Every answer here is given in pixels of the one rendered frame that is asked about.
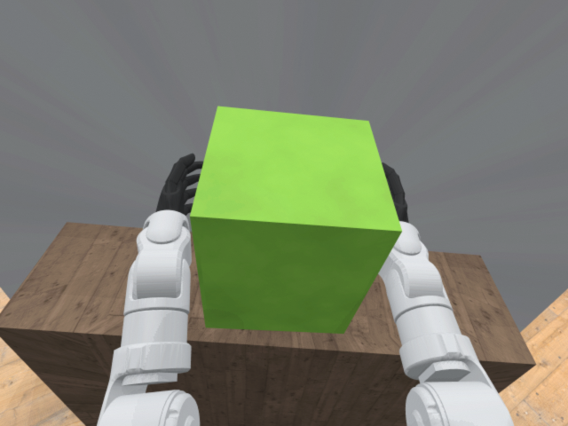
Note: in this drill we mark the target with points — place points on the right robot hand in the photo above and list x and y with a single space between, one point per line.
397 192

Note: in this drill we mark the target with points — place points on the robot right upper arm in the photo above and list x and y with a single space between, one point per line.
455 404

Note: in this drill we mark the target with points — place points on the right robot forearm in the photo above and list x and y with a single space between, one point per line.
433 347

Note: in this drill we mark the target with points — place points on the left robot forearm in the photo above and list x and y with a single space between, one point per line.
154 346

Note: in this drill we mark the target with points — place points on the pedestal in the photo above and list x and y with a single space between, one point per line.
66 319

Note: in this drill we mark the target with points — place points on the left robot hand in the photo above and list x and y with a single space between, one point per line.
174 194

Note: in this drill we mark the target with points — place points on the robot left upper arm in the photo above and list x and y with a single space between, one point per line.
161 408

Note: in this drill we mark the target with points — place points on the carton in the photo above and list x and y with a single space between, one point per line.
292 220

